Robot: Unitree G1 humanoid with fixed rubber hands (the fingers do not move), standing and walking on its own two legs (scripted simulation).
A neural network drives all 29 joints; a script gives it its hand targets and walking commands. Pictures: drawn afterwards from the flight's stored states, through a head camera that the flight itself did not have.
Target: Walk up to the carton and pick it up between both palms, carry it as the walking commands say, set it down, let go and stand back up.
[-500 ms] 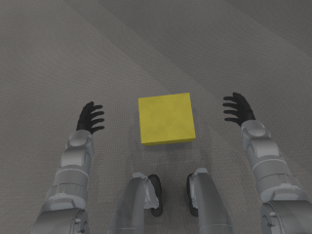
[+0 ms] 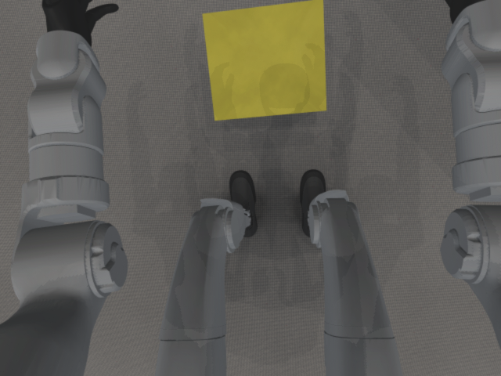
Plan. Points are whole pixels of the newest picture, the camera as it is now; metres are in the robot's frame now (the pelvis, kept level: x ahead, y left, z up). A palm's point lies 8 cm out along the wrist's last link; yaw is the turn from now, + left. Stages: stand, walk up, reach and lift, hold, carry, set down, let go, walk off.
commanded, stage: reach and lift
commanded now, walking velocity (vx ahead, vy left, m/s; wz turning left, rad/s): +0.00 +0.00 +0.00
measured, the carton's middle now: (266, 68) +0.51 +0.00 -0.58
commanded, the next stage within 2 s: none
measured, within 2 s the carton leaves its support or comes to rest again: neither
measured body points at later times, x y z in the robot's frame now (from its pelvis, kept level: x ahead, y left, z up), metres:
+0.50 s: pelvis -0.05 +0.00 -0.13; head +0.33 -0.03 +0.11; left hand +0.51 +0.21 -0.28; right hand +0.52 -0.22 -0.29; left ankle +0.10 +0.09 -0.63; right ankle +0.09 -0.11 -0.63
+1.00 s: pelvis -0.05 -0.01 -0.25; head +0.33 -0.02 -0.02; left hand +0.50 +0.22 -0.42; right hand +0.52 -0.21 -0.43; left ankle +0.10 +0.09 -0.63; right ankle +0.09 -0.11 -0.63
